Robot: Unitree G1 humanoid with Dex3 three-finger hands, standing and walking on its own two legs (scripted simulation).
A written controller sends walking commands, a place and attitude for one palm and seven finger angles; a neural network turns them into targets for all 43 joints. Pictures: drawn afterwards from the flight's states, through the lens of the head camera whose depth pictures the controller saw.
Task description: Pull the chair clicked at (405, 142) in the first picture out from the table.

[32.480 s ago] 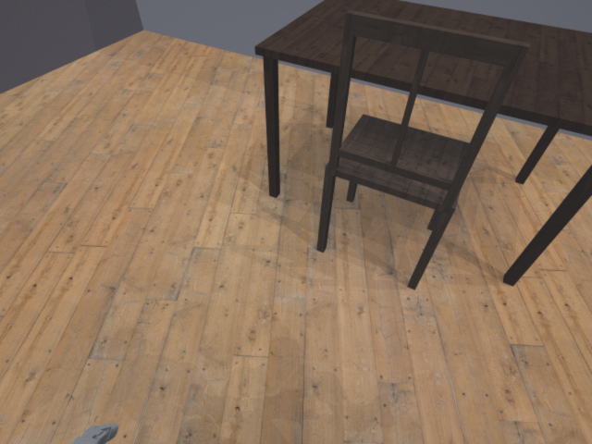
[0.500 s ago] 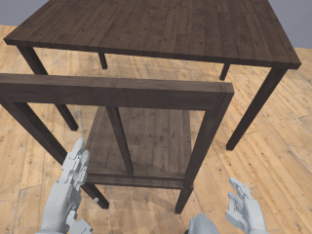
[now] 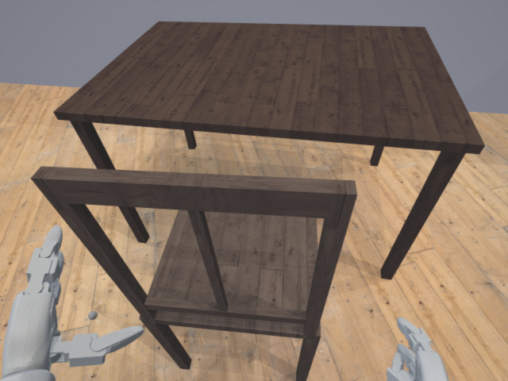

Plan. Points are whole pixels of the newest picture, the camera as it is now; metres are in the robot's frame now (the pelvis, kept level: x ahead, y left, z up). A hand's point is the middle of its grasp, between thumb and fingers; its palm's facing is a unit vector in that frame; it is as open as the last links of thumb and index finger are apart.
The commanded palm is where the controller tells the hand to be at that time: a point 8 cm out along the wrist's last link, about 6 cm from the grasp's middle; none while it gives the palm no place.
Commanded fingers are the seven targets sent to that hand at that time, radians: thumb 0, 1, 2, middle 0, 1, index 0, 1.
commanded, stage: draw the hand back to the body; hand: left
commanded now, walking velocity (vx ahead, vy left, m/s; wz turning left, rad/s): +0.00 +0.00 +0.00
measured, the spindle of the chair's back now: (212, 267) +0.31 +0.12 -0.01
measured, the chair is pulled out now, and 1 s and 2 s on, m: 0.25 0.25 0.25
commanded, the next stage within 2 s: step back with the hand held close in 0.76 s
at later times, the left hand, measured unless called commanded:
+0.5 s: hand (27, 253) +0.20 +0.27 +0.20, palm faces +0.52 -0.74 -0.42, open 8.2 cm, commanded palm +0.15 +0.30 +0.20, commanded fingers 0.00 0.90 0.90 -0.20 -0.30 -0.20 -0.30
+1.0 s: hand (19, 228) +0.22 +0.28 +0.21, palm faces +0.51 -0.76 -0.40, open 7.4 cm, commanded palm +0.17 +0.31 +0.21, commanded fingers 0.00 0.90 0.90 -0.20 -0.30 -0.20 -0.30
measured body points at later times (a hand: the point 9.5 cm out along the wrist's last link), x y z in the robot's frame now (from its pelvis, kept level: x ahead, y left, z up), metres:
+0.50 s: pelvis +0.01 +0.00 +0.02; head +0.01 -0.03 +0.47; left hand +0.17 +0.30 +0.22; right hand +0.19 -0.23 -0.07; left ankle -0.10 +0.12 -0.71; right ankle +0.08 -0.13 -0.71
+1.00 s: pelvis +0.01 +0.02 +0.02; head +0.02 +0.00 +0.47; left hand +0.19 +0.32 +0.23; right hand +0.19 -0.21 -0.06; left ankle -0.10 +0.12 -0.71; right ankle +0.08 -0.13 -0.71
